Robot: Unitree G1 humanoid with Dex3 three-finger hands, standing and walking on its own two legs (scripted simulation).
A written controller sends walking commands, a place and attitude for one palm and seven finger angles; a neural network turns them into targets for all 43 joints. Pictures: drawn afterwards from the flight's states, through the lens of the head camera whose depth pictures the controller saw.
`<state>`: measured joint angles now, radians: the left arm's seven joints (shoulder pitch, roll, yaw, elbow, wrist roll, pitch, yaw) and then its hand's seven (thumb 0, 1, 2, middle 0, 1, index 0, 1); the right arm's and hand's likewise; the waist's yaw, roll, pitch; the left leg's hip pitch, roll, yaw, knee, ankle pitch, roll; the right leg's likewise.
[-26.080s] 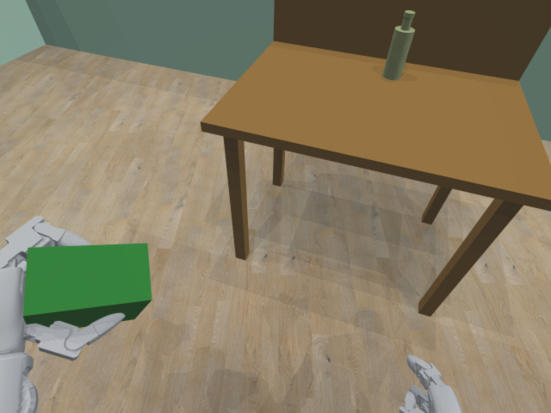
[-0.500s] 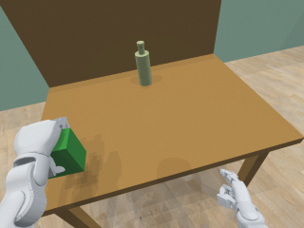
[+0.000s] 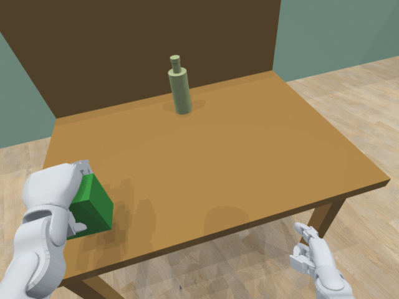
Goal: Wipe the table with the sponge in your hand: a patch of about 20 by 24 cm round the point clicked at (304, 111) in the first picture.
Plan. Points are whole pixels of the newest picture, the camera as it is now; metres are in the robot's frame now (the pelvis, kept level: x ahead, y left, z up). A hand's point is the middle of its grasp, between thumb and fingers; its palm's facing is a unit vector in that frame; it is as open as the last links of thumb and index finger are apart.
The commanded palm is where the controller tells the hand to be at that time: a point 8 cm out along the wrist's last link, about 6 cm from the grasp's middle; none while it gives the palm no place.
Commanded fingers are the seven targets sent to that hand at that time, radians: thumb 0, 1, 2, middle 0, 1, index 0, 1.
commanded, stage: move the sponge above the wiping area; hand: left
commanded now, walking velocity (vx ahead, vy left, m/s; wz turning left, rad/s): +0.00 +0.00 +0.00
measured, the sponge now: (79, 212) +0.23 +0.29 +0.07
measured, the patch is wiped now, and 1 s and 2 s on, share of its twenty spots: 0.00 0.00 0.00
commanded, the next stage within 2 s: lower the sponge onto the table in 1.88 s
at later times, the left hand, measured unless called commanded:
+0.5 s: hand (79, 204) +0.24 +0.29 +0.09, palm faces +0.01 -0.08 -1.00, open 10.0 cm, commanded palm +0.21 +0.28 +0.16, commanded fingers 0.00 0.10 1.30 -1.20 -1.60 -1.20 -1.60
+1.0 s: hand (87, 202) +0.25 +0.28 +0.08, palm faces +0.01 -0.09 -1.00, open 10.0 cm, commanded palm +0.21 +0.28 +0.14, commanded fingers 0.00 0.10 1.30 -1.20 -1.60 -1.20 -1.60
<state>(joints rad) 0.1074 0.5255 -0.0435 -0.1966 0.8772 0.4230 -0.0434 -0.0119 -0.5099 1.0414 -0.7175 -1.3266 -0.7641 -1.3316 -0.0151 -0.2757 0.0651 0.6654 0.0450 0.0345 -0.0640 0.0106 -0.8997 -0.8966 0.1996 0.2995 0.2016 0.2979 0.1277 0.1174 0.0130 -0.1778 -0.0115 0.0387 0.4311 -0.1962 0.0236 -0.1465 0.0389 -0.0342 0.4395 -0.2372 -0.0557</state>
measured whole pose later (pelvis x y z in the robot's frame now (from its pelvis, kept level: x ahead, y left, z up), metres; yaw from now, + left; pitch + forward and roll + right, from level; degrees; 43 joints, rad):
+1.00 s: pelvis +0.01 +0.01 +0.00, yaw +0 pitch -2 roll +0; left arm 0.09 0.45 -0.10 -0.09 0.92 0.38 0.03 -0.01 -0.51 1.04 -0.72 -1.33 -0.76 -1.33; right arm 0.01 -0.26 0.04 0.68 0.04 0.03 -0.06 0.01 -0.90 -0.90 0.20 0.30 0.20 0.30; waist 0.12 0.11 -0.01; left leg -0.20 -0.02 0.04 0.43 -0.20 0.03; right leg -0.16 0.03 -0.03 0.43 -0.24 -0.05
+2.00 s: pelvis +0.00 +0.00 +0.00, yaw +0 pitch -3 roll +0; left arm 0.10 0.44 -0.12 -0.07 0.93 0.39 0.05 -0.01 -0.51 1.04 -0.72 -1.33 -0.76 -1.33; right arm 0.00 -0.25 0.04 0.69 0.05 0.03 -0.06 0.01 -0.90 -0.90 0.20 0.30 0.20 0.30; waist 0.13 0.11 -0.01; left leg -0.18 -0.01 0.03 0.43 -0.20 0.02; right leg -0.15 0.04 -0.03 0.43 -0.24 -0.06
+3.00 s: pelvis +0.01 +0.01 +0.00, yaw +0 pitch -1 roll +0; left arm 0.14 0.39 -0.14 -0.02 0.96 0.37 0.10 -0.01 -0.51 1.04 -0.72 -1.33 -0.76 -1.33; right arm 0.01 -0.25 0.02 0.68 0.05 0.04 -0.04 0.01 -0.90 -0.90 0.20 0.30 0.20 0.30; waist 0.13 0.10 -0.03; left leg -0.22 -0.02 0.04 0.45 -0.21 0.04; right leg -0.18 0.04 -0.02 0.44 -0.24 -0.04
